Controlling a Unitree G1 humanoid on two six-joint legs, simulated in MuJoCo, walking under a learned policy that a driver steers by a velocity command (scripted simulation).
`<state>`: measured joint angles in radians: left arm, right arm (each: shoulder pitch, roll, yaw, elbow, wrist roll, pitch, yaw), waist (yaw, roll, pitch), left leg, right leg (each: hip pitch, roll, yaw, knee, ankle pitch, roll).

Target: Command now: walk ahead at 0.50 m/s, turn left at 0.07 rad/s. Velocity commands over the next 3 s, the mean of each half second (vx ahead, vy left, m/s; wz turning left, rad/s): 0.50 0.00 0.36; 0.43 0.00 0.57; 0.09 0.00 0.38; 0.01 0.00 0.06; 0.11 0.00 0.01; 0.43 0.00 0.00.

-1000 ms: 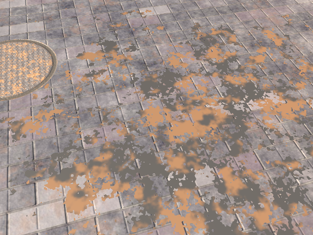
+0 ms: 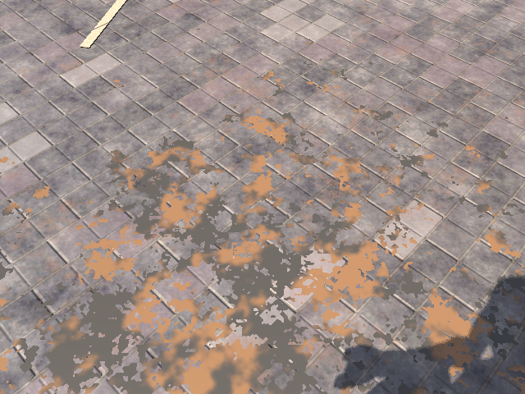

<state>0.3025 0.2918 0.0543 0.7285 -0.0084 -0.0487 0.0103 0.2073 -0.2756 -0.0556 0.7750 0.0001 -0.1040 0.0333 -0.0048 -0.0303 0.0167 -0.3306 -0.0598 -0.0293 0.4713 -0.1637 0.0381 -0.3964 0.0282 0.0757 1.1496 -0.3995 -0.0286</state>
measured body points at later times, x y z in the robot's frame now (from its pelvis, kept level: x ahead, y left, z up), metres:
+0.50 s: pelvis +0.25 -0.03 +0.01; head +0.27 -0.04 +0.46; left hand +0.30 +0.26 -0.09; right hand +0.42 -0.28 -0.11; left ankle +0.22 +0.12 -0.65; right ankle +0.27 -0.14 -0.74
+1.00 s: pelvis +0.46 +0.11 +0.00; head +0.50 +0.16 +0.45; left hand +0.45 +0.44 -0.10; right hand +0.73 -0.05 -0.09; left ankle +0.47 +0.19 -0.74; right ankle +0.56 -0.04 -0.65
